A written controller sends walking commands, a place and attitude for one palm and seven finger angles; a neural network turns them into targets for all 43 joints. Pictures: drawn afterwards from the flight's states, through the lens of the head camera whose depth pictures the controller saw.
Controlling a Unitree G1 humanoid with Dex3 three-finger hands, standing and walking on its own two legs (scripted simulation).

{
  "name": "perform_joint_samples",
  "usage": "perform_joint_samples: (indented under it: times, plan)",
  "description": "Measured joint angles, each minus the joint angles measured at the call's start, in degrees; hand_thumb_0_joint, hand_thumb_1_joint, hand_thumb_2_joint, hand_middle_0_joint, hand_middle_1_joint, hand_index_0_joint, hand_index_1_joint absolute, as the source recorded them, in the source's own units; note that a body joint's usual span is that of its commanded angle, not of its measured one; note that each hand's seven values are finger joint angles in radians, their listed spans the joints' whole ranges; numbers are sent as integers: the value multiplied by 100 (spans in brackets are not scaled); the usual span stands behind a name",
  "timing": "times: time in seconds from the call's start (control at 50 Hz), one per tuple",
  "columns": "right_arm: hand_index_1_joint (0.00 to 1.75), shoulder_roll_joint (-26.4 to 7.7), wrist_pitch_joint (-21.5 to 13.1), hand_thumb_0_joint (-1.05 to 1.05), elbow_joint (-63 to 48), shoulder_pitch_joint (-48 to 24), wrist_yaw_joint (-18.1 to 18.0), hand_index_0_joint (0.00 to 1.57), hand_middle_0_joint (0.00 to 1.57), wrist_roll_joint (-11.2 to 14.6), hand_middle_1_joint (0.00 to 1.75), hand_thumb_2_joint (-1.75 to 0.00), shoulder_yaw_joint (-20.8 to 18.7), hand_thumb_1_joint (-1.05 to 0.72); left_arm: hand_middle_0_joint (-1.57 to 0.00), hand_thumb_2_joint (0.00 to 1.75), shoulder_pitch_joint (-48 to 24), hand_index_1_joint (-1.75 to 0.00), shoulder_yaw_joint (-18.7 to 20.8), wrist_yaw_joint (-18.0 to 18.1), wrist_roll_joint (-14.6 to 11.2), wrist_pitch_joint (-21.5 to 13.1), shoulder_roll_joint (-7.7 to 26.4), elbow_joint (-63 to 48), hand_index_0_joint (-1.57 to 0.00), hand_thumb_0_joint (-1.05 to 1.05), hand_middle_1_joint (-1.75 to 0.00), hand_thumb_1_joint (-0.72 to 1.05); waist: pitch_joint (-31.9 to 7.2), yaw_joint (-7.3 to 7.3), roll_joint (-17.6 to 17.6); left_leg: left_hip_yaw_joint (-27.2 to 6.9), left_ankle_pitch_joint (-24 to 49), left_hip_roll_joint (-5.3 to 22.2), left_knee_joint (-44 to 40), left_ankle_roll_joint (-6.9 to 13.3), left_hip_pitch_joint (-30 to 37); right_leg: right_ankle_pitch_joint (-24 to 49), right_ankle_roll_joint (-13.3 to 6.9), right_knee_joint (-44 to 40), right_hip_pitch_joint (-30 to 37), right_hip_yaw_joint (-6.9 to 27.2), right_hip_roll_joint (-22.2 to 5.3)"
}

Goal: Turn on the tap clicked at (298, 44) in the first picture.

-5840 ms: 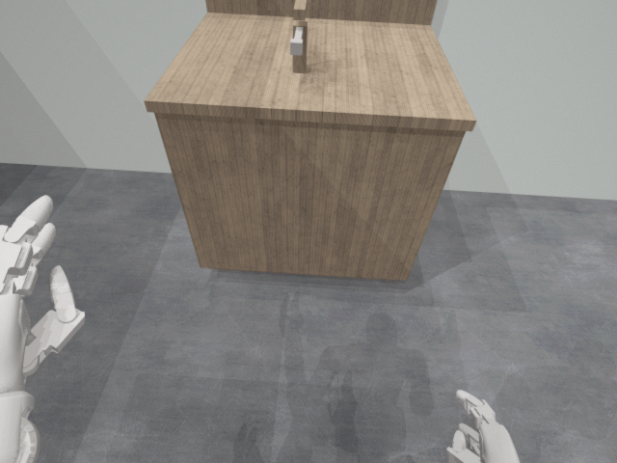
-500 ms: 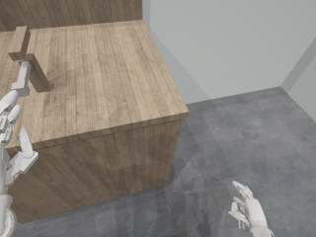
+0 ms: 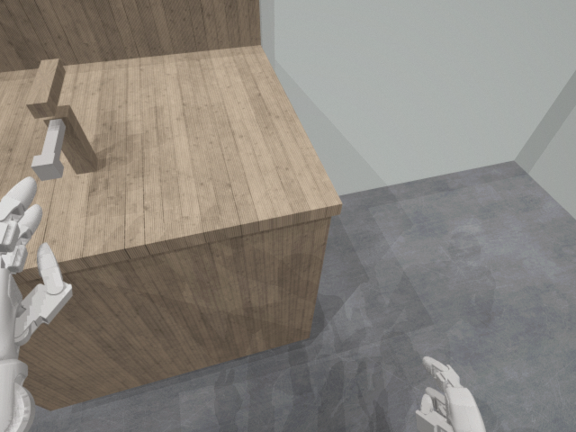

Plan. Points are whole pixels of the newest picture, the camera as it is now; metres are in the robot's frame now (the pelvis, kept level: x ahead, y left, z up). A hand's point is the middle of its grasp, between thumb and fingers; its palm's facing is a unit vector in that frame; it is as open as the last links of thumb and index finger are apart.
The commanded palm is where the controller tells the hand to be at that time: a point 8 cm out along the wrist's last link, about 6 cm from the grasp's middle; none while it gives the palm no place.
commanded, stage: shuffle to correct the standing spot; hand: left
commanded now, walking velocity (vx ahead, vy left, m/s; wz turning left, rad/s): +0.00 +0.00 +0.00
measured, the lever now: (48, 166) +0.42 +0.39 +0.12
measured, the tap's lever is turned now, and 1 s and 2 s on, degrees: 0 0 0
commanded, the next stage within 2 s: come to a stop and stand still in 0.96 s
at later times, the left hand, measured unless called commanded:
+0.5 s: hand (54, 274) +0.23 +0.27 +0.15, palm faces +0.45 -0.82 -0.36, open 7.4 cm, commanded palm +0.18 +0.30 +0.17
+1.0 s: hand (57, 227) +0.29 +0.29 +0.16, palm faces +0.38 -0.80 -0.46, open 7.4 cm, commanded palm +0.24 +0.33 +0.17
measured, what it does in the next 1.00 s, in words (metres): steps on the spot: right foot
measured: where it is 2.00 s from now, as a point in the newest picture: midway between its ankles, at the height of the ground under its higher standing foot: outside the picture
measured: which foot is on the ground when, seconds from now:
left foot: down 0.00-0.88, up 0.90-1.00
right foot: down 0.00-0.70, up 0.72-0.86, down 0.88-1.00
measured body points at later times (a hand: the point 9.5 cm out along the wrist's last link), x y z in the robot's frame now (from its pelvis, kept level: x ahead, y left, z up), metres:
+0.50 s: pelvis +0.02 +0.02 -0.02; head +0.03 +0.02 +0.43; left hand +0.20 +0.31 +0.17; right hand +0.20 -0.22 -0.09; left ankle -0.02 +0.08 -0.74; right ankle +0.02 -0.13 -0.74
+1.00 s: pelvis +0.08 +0.05 -0.02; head +0.11 +0.04 +0.43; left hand +0.26 +0.33 +0.19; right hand +0.25 -0.19 -0.12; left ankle +0.03 +0.15 -0.66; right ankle +0.09 -0.03 -0.74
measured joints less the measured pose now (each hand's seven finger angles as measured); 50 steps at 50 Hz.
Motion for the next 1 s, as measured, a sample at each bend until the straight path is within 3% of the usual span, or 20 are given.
perform_joint_samples:
  times: [0.18,0.36,0.54,0.64,0.7,0.74,0.78,0.84,0.86,0.88,0.9,0.96,1.0]
  plan:
    - [30,-93,0,1,-11,-10,-15,20,20,-7,30,-90,-94,-91,-21,90,94,-30,-26,17,-7,-20,9,35,-21,2,-30,89,-59,-42,41,-49,-40,2,124,9,-74,-49,-9,100,-43,-50,-6]
    - [30,-213,-19,1,14,35,-13,20,20,-9,30,-90,-181,-91,-22,90,192,-30,-36,40,-27,-133,6,-33,-21,2,-30,89,-195,-82,80,-116,-458,-69,734,100,-269,-526,31,784,-245,-106,-108]
    - [30,-107,-10,1,-29,-27,71,20,20,54,30,-90,-119,-91,-21,90,17,-30,136,47,-61,-148,74,-88,-21,2,-30,89,-105,-69,106,-31,-868,-124,1183,163,-299,-996,60,1414,-388,-5,-183]
    - [30,-109,70,1,12,-150,169,20,20,94,30,-90,-129,-91,-21,90,18,-30,90,20,-72,-246,128,-344,-21,2,-30,89,-6,-108,86,-40,-1136,-137,1728,43,-501,-1257,162,1776,-498,-8,-232]
    - [30,-85,151,1,31,-237,164,20,20,113,30,-90,-123,-91,-22,90,146,-30,223,10,-116,-259,178,-509,-21,2,-30,89,67,-64,-70,140,-1267,-269,1581,322,-337,-1366,50,2269,-703,170,-323]
    - [30,-11,129,1,3,-229,182,20,20,67,30,-90,-145,-91,-22,90,194,-30,313,24,-101,-218,200,-486,-21,2,-30,89,138,-47,-122,265,-1191,-332,1356,352,-133,-1747,-60,3054,-962,215,-267]
    - [30,37,62,1,-33,-144,237,20,20,34,30,-90,-156,-91,-21,90,183,-30,313,41,-82,-160,191,-430,-21,2,-30,89,163,-82,-72,283,-1071,-370,1026,340,94,-1832,-147,3458,-1136,24,-162]
    - [30,50,14,1,-76,12,270,20,20,19,30,-90,-104,-91,-21,90,188,-30,266,56,-92,-129,243,-408,-21,2,-30,89,121,-195,48,202,-960,-393,702,343,300,-1445,-236,2596,-1019,-500,1]
    - [30,39,15,1,-100,59,268,20,20,12,30,-90,-91,-91,-21,90,188,-30,254,47,-103,-129,302,-421,-21,2,-30,89,111,-245,83,154,-994,-396,818,310,258,-1126,-286,2030,-851,-678,56]
    - [30,21,23,1,-120,95,263,20,20,17,30,-90,-92,-91,-21,90,164,-30,242,31,-107,-141,391,-440,-21,2,-30,89,116,-314,93,107,-1043,-410,1235,215,67,-783,-465,1571,-656,-806,63]
    - [30,-33,51,1,-83,63,265,20,20,36,30,-90,-117,-91,-21,90,96,-30,202,4,-114,-170,422,-438,-21,2,-30,89,173,-340,179,31,-994,-361,2066,82,-292,-784,-590,1564,-609,-913,67]
    - [30,-184,199,1,115,-88,330,20,20,61,30,-90,-194,-91,-22,90,203,-30,218,-100,-161,-340,356,-422,-21,2,-30,89,254,-202,319,-321,-870,-285,4383,-176,-1359,-1015,-555,1687,-541,-883,115]
    - [30,-235,283,1,175,-139,357,20,20,94,30,-90,-227,-91,-22,90,385,-30,300,-133,-116,-411,297,-406,-21,2,-30,89,262,-76,290,-491,-789,-69,4787,-268,-1793,-997,-470,1581,-458,-720,117]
